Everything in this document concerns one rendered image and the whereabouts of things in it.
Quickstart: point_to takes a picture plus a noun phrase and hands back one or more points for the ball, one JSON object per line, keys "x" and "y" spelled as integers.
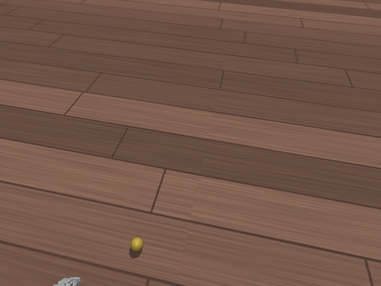
{"x": 136, "y": 244}

